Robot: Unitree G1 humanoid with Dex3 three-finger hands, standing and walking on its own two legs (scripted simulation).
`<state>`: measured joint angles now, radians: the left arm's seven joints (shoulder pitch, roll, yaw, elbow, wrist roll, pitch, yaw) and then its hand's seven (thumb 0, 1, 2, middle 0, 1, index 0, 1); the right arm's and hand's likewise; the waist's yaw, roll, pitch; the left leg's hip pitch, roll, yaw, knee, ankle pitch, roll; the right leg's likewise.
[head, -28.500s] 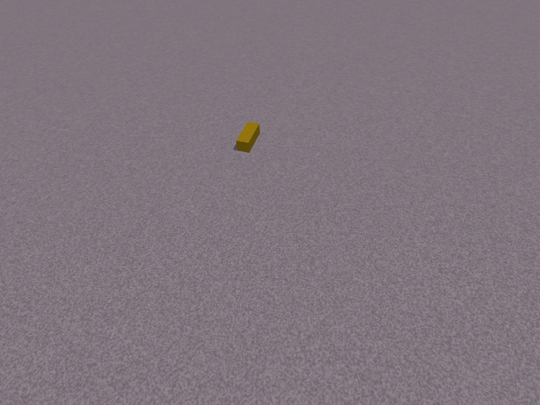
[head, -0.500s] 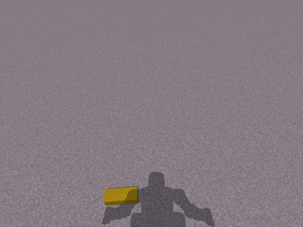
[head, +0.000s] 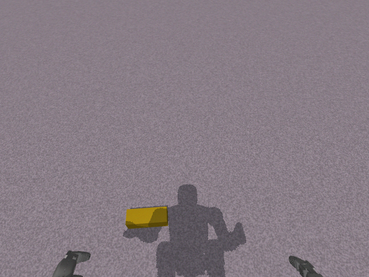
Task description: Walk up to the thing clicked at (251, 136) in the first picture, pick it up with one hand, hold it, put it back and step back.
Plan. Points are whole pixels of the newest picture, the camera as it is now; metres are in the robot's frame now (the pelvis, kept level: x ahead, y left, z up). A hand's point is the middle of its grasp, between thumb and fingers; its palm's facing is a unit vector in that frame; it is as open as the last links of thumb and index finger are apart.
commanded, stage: rise first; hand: left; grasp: from above
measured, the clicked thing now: (147, 217) +0.48 +0.21 -0.71
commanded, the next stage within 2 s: none
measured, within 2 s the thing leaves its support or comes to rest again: neither
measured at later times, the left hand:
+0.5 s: hand out of the picture +0.14 +0.26 -0.23, palm faces -0.29 -0.79 -0.54, open 14.0 cm
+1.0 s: hand (117, 243) +0.29 +0.27 -0.42, palm faces -0.48 -0.27 -0.83, open 13.9 cm
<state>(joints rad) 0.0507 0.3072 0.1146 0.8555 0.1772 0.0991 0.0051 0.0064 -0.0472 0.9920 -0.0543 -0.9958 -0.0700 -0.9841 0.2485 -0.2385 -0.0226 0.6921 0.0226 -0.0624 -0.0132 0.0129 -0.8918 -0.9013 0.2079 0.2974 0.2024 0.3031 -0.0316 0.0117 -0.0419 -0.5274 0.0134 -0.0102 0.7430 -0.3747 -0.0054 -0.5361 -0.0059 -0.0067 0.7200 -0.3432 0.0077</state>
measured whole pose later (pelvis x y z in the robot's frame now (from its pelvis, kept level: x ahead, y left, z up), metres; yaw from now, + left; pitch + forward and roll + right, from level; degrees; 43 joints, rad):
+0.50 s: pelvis -0.01 +0.01 -0.09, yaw +0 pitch +21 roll -2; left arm 0.22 0.33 0.07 0.46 0.38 0.18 0.05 0.00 -0.50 0.97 -0.06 -1.08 -0.08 -1.07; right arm 0.18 -0.24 -0.02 0.52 0.00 -0.16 0.00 0.01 -0.88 -0.90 0.21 0.30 0.20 0.30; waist -0.04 0.01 -0.15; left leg -1.06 0.01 -0.04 1.28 -0.60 0.00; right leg -1.05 -0.01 -0.03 1.23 -0.56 0.02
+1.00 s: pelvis -0.08 +0.00 -0.29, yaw -1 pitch +34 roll -2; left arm -0.56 0.53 0.07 0.99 0.89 -0.14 0.15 0.00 -0.50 1.00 -0.07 -1.08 -0.08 -1.07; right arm 0.14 -0.28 -0.05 0.70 -0.02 -0.14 0.06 0.01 -0.89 -0.90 0.21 0.30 0.20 0.30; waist -0.07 0.03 -0.16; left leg -1.90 0.00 -0.06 1.99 -0.68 -0.02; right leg -1.90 -0.01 -0.03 1.95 -0.64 0.00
